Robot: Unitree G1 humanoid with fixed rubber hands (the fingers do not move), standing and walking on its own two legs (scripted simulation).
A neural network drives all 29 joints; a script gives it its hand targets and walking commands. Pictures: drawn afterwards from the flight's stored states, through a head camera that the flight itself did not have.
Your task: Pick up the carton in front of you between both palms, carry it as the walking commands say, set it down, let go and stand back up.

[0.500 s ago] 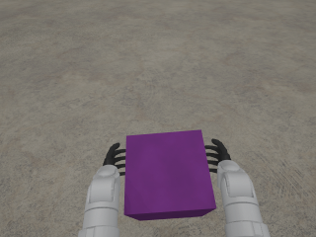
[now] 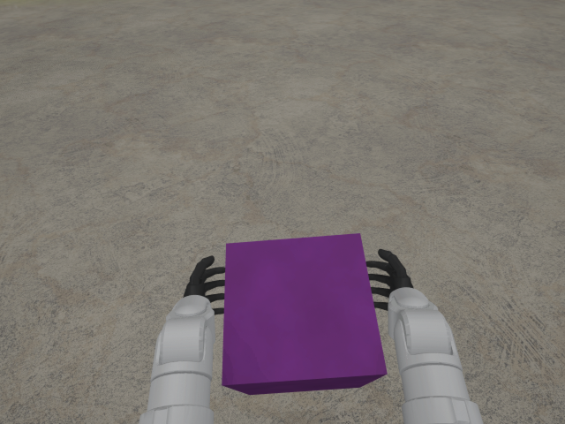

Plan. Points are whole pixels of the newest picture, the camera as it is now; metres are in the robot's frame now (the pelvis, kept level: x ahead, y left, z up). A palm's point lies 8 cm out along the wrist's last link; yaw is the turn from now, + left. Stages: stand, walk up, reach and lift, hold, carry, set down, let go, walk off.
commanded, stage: carry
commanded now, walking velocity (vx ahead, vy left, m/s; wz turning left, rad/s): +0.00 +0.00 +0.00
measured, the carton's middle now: (299, 322) +0.33 +0.00 -0.06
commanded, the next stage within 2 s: hold in 0.86 s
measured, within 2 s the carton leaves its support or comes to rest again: neither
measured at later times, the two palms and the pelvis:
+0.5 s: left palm (191, 302) +0.30 +0.16 +0.04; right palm (393, 292) +0.31 -0.14 +0.05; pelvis +0.01 +0.01 +0.00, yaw -1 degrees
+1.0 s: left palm (183, 309) +0.29 +0.17 +0.04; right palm (388, 297) +0.30 -0.13 +0.05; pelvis +0.01 +0.02 +0.00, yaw +3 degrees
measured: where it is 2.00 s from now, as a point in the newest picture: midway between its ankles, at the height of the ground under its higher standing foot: outside the picture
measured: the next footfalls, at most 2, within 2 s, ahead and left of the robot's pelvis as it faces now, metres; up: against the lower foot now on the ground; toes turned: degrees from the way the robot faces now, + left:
none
